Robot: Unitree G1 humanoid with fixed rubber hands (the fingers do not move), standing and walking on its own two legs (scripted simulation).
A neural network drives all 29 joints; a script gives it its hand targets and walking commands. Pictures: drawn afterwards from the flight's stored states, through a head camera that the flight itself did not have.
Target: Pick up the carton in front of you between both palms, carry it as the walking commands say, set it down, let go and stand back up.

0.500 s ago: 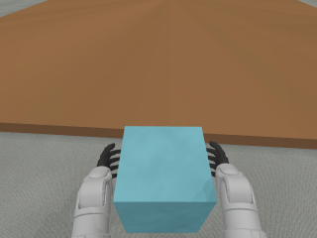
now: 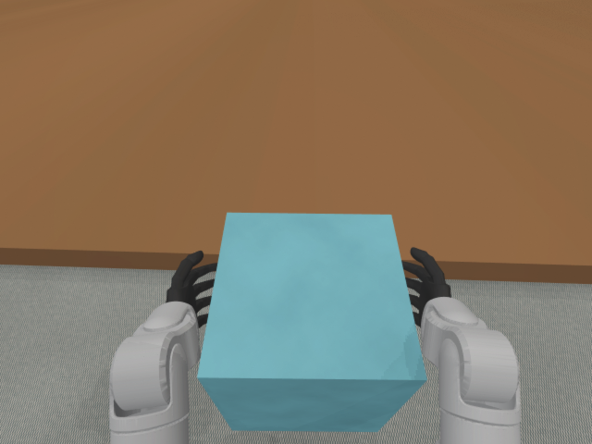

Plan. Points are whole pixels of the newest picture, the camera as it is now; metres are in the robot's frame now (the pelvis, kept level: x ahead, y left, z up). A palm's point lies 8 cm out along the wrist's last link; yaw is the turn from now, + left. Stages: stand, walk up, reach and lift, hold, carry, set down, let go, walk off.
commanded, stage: carry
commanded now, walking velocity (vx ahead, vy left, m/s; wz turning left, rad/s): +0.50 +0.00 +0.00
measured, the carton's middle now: (306, 329) +0.28 -0.01 +0.03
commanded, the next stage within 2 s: none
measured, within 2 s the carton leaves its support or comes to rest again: neither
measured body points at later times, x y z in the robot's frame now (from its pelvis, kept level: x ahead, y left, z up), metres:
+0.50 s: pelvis +0.32 +0.03 -0.01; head +0.34 +0.04 +0.44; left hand +0.62 +0.17 +0.09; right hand +0.61 -0.13 +0.09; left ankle +0.41 +0.10 -0.73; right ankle +0.11 -0.08 -0.64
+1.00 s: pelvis +0.63 -0.01 -0.01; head +0.68 -0.02 +0.44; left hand +1.02 +0.15 +0.13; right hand +1.04 -0.15 +0.12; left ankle +0.49 +0.11 -0.63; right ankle +0.70 -0.07 -0.73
